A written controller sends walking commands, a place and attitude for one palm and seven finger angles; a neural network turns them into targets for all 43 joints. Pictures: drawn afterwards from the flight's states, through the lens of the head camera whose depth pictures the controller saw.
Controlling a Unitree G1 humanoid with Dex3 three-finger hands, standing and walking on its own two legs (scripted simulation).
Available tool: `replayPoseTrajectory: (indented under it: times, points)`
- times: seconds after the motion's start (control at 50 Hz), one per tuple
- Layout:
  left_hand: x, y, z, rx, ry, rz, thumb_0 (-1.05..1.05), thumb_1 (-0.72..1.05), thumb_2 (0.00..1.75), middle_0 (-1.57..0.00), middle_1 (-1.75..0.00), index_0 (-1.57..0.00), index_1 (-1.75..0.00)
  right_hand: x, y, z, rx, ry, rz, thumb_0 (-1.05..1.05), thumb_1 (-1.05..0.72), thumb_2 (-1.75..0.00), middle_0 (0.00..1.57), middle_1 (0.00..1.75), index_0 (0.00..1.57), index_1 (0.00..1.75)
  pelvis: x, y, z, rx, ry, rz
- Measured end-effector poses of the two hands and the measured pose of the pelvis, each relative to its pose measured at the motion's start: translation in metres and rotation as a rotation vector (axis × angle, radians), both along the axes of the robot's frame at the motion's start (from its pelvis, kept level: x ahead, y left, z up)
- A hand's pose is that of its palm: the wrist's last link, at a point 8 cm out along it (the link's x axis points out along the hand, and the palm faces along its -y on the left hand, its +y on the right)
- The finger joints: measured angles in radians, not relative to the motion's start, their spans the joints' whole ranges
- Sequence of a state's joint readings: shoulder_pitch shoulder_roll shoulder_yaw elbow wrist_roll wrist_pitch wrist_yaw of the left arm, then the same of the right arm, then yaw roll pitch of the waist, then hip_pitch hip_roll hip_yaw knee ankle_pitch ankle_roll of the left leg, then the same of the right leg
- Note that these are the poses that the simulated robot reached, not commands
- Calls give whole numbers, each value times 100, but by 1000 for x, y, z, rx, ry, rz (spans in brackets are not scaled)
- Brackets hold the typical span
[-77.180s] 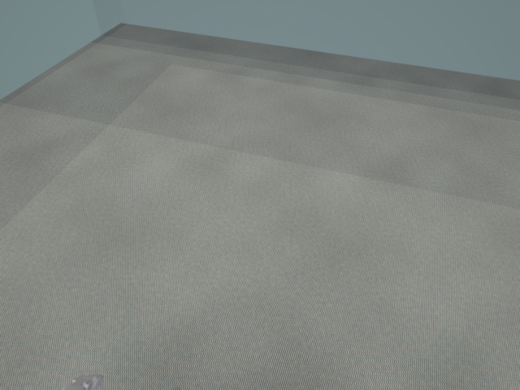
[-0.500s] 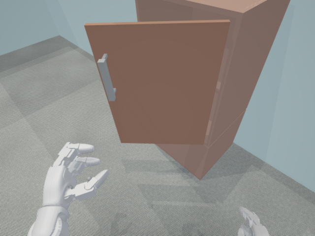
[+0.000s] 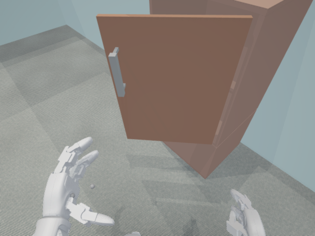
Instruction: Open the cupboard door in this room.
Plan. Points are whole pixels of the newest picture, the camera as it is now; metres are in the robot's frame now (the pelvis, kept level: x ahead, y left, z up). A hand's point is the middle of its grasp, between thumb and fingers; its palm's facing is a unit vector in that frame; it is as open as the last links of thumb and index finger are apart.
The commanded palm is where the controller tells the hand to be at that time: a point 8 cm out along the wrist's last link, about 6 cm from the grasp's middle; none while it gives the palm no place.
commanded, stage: slide the hand sideways off the handle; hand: left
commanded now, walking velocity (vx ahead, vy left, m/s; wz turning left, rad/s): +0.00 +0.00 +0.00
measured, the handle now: (119, 73) +0.59 +0.18 +0.10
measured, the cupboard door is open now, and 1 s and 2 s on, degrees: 42 42 42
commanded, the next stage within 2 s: draw the hand back to the body in 1.28 s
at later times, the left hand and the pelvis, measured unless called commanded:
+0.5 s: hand (79, 201) +0.17 +0.17 +0.09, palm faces -0.05 -1.00 -0.05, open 16.3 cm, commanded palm +0.16 +0.24 +0.10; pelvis -0.02 +0.01 +0.00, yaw +0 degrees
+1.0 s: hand (44, 197) +0.18 +0.25 +0.09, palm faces -0.01 -1.00 -0.06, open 16.3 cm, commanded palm +0.15 +0.31 +0.10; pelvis -0.01 +0.01 +0.00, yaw +0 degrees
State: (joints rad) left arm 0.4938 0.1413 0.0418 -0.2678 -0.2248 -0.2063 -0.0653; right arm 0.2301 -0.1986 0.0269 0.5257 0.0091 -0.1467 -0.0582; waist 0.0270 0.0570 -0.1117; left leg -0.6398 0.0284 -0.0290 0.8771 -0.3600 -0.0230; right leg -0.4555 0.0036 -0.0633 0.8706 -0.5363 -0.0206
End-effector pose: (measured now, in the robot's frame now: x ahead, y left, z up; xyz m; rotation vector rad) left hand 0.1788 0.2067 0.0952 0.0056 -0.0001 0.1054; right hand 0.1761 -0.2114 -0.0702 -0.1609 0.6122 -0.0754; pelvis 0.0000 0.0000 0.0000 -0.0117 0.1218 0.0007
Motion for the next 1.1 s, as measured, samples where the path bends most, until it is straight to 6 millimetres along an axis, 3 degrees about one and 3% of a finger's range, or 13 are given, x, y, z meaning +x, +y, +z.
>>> replayPoseTrajectory:
  times: [0.1,0.22,0.28,0.56,0.84,1.1]
  points:
    - [-2,0,0,1,-3,-1,-1,-50,30,-17,-44,-18,-45,-4,5,-1,-2,7,13,1,-90,-89,21,30,21,30,-3,2,-1,-4,-4,2]
    - [-2,-10,0,37,1,-230,-1,-50,30,-15,-34,-16,-35,-17,-4,-2,-18,20,-25,1,-90,-89,21,30,21,30,-7,4,-1,-8,-12,1]
    - [-1,-7,1,22,1,-248,-1,-50,30,-15,-32,-16,-33,-25,-10,0,-22,19,-55,1,-90,-89,21,30,21,30,-9,5,-1,-8,-18,-6]
    - [-26,28,0,53,3,-155,-1,-50,30,-15,-30,-15,-31,-39,-20,1,-49,20,-79,1,-90,-89,20,30,20,30,-19,5,-2,-17,-25,-1]
    - [-13,66,0,48,27,-132,-1,-50,30,-15,-30,-15,-30,-34,-11,5,-51,-4,-77,1,-90,-89,21,30,21,30,-20,8,1,-27,-23,-1]
    - [-26,108,-2,47,49,-105,-1,-50,30,-15,-30,-15,-30,-26,-10,13,-91,-18,-74,1,-90,-89,21,30,21,30,-15,18,3,-40,-8,1]
